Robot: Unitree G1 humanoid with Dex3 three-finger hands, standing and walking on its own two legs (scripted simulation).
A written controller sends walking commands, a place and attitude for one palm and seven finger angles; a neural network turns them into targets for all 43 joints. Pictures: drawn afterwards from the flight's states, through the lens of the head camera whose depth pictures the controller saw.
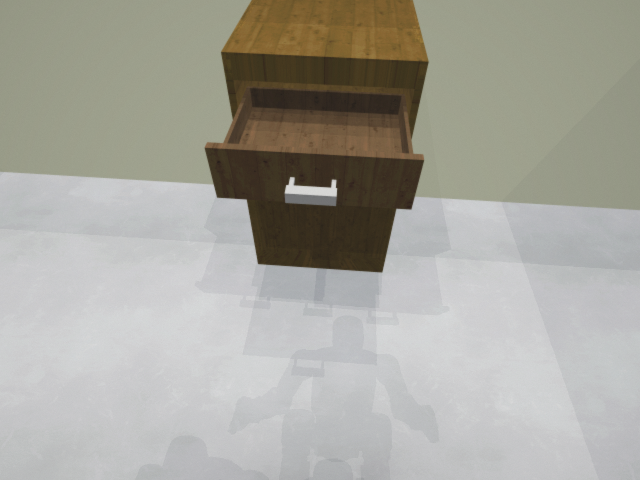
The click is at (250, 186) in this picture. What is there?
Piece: drawer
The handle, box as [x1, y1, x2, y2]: [285, 177, 336, 205]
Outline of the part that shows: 290,177 289,184 286,185 285,189 285,202 335,205 335,180 332,180 330,188 295,186 293,184 294,177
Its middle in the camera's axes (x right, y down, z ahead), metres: -0.02 -0.11 +0.83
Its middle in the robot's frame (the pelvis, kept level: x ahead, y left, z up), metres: +0.69 +0.06 -0.07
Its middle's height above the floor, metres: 0.70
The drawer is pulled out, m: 0.29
